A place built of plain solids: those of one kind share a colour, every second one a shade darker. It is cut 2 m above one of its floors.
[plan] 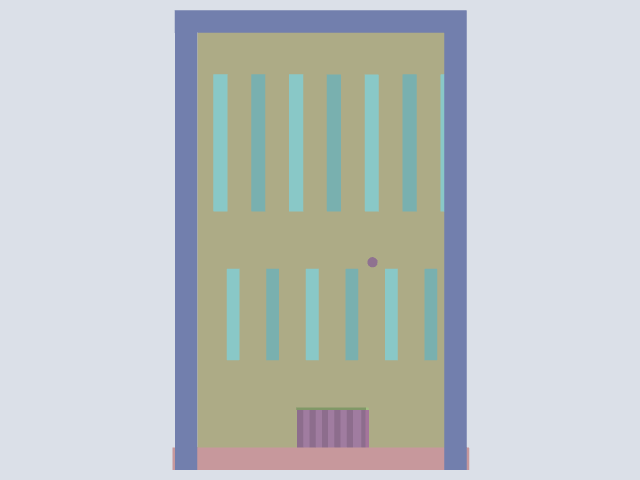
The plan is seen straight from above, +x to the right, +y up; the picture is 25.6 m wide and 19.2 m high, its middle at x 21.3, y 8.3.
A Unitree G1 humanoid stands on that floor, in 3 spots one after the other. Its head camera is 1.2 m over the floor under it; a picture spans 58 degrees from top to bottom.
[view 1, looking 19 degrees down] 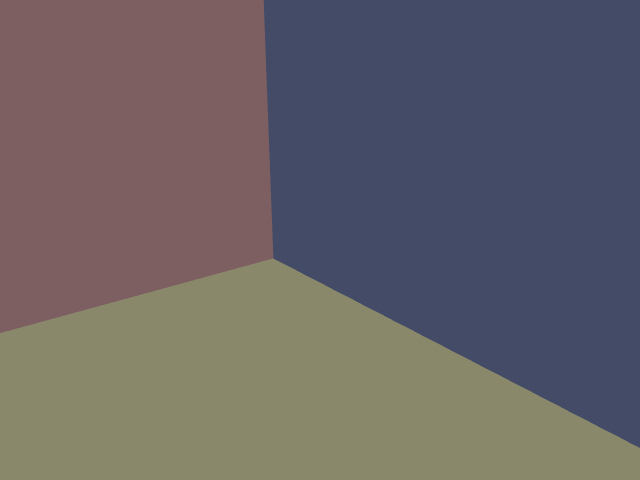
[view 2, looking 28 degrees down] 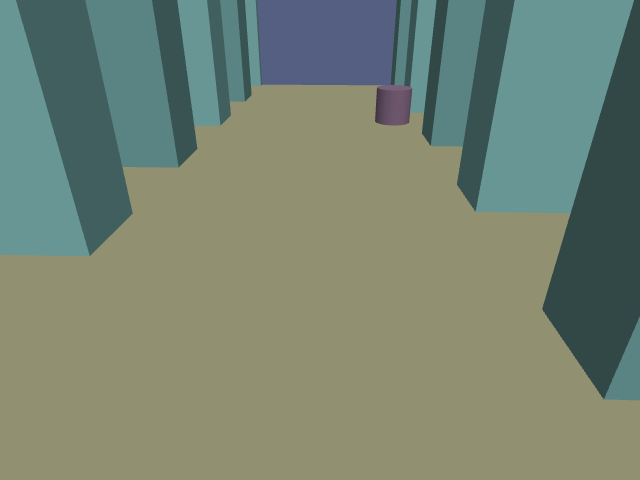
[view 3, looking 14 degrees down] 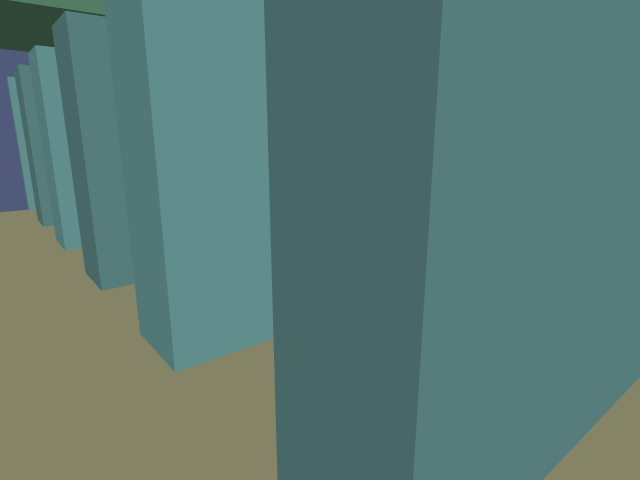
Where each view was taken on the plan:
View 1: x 18.05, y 2.60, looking -129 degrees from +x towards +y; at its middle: wall_wing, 2.77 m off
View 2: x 18.05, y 8.10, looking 2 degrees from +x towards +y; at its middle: floor_main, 2.56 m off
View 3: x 18.05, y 15.60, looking -39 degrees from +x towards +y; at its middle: stack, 1.11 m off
